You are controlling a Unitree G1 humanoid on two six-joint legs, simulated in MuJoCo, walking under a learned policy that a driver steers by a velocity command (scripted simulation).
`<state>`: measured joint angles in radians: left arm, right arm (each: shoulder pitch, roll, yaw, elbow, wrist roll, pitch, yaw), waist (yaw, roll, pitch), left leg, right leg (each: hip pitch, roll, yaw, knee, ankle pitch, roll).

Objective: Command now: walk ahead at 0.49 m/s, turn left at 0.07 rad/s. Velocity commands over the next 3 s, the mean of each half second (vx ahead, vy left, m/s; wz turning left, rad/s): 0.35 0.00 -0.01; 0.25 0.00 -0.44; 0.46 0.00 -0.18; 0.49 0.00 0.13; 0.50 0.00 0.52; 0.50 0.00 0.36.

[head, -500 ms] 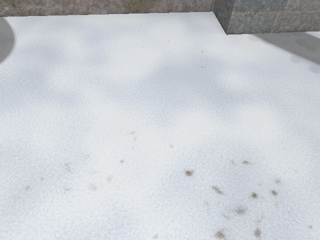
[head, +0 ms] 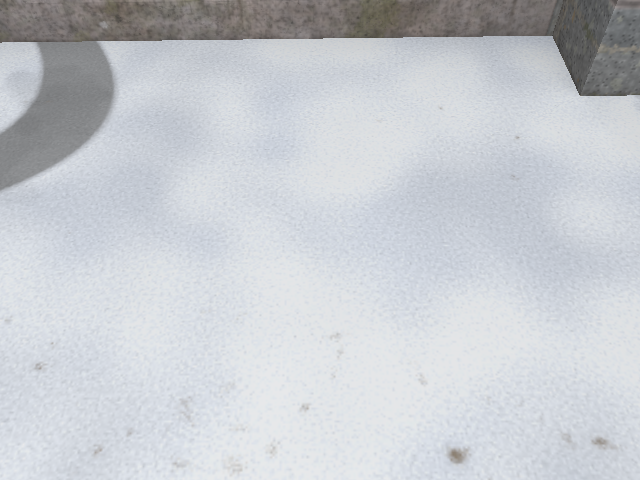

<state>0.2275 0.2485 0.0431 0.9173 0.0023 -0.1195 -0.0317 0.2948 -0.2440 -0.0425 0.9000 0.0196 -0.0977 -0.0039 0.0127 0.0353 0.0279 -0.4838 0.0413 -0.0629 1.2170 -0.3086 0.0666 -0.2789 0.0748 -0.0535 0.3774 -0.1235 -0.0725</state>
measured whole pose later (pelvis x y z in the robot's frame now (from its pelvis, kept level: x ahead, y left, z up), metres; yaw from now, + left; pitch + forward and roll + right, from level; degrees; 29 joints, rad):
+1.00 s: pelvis +0.33 +0.00 +0.01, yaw -19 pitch +3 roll +2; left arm 0.41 0.23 0.07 0.88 -0.02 -0.05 0.01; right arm 0.08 -0.30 -0.08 0.85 0.01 -0.09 0.01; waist 0.04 0.04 -0.04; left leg -0.57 0.04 0.01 0.92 -0.24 0.01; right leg -0.16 0.00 0.02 0.38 -0.27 -0.05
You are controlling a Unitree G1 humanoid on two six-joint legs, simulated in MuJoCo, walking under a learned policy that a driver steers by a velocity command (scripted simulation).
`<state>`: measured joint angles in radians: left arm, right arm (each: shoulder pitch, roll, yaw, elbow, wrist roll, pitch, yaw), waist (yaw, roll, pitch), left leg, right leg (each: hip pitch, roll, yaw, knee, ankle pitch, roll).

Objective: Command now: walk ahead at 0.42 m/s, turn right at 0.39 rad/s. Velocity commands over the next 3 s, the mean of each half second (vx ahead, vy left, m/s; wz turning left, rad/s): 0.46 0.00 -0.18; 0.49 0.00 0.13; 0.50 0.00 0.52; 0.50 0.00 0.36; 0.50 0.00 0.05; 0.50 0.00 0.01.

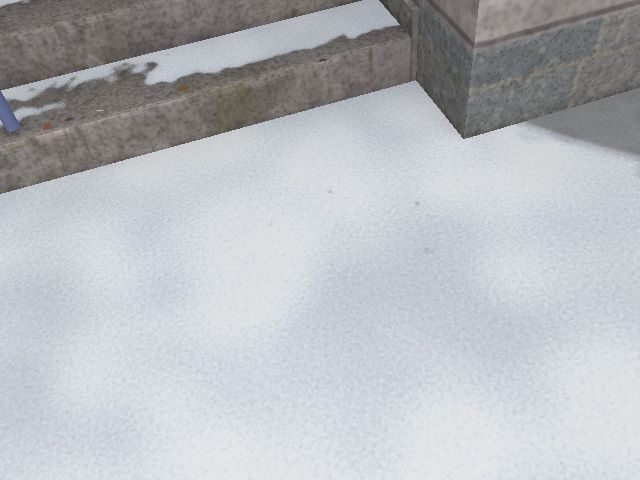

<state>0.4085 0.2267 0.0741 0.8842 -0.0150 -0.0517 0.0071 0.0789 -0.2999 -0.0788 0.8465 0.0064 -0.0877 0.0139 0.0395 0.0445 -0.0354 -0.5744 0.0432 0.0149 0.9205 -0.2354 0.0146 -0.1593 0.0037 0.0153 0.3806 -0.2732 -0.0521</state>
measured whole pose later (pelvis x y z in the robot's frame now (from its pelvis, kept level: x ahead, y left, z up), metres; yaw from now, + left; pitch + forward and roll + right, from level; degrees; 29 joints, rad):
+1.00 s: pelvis +0.55 -0.03 -0.01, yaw +3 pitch +1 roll +0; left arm 0.18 0.24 0.06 0.80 0.01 -0.11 -0.02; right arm 0.29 -0.29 -0.06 0.94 0.04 -0.06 0.00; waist -0.01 0.04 0.03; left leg -0.45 0.05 -0.05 1.17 -0.35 0.04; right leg -0.31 0.00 -0.10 0.45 -0.16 -0.04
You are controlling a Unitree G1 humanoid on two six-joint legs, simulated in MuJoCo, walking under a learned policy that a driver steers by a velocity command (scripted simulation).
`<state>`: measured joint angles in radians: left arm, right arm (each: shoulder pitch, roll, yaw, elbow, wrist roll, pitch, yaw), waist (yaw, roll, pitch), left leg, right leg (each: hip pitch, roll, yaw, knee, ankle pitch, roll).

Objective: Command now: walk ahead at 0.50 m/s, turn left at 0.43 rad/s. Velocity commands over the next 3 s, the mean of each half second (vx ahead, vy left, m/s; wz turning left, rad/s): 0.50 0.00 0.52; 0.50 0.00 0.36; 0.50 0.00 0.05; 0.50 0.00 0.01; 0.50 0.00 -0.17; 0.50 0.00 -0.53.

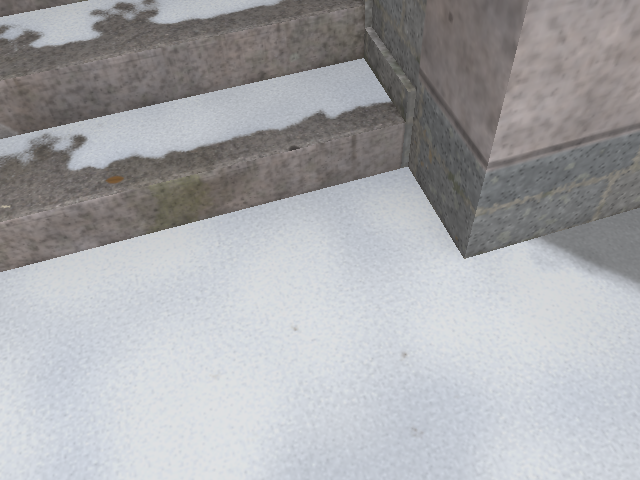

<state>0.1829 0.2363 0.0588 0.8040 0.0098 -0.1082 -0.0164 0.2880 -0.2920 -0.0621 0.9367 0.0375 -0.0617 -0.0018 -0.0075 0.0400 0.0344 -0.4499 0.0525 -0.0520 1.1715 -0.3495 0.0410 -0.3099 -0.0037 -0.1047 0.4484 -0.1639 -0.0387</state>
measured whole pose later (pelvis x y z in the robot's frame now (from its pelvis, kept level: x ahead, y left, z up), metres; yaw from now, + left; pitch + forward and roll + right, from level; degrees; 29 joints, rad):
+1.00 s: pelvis +0.56 +0.15 -0.01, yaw +27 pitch +1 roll +0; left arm 0.16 0.26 0.04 0.77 0.04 -0.07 -0.02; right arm 0.36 -0.29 -0.07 0.84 -0.02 -0.05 0.01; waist -0.03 0.02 0.03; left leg -0.27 -0.09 -0.09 1.09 -0.40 0.07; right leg -0.38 0.03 -0.04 0.53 -0.18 -0.05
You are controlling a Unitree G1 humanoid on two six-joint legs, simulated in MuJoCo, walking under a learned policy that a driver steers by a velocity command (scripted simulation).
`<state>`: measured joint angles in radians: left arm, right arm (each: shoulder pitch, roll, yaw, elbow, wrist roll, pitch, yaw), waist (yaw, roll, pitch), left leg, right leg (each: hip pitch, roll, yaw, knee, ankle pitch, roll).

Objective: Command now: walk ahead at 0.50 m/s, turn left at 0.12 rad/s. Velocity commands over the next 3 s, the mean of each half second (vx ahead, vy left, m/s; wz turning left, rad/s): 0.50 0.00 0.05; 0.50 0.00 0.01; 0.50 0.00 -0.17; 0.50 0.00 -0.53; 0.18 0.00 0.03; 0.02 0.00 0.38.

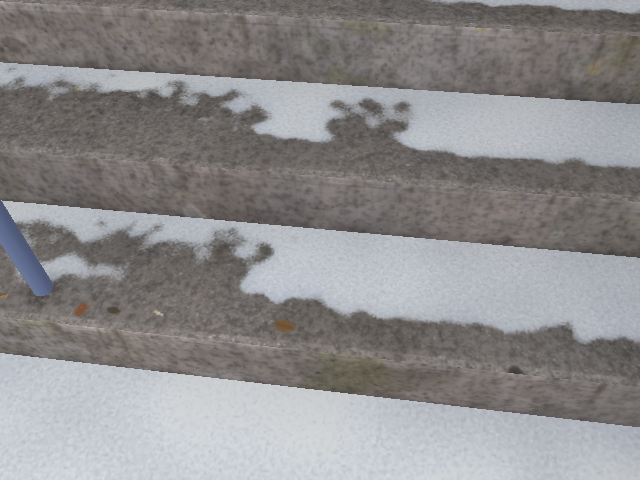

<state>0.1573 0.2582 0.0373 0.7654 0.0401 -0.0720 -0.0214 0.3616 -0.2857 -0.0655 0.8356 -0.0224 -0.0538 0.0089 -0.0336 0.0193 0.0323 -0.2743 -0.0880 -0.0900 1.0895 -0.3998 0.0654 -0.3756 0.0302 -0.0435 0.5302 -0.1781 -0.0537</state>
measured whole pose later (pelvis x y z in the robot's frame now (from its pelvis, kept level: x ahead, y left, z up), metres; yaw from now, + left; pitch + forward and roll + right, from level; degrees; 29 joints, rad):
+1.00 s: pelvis +0.47 +0.01 +0.00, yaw +1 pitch -1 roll +0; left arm 0.24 0.19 0.02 0.95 0.02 -0.06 0.02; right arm 0.31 -0.21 -0.02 0.98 -0.02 -0.06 -0.01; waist 0.00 0.05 0.01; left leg -0.37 -0.03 -0.01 1.29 -0.39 0.08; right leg -0.26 0.04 -0.11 0.52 -0.26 -0.09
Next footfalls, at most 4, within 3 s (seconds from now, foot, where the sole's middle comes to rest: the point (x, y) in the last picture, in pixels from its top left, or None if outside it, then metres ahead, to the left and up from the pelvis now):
0.38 left None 0.35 0.12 -0.77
0.92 right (365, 449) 0.53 -0.06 -0.77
1.36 left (283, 292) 0.82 0.10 -0.60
1.96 right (406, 145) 1.08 -0.18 -0.43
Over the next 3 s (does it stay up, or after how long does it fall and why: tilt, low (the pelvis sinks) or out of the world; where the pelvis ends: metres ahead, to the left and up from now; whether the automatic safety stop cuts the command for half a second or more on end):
stays up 1.29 -0.07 0.50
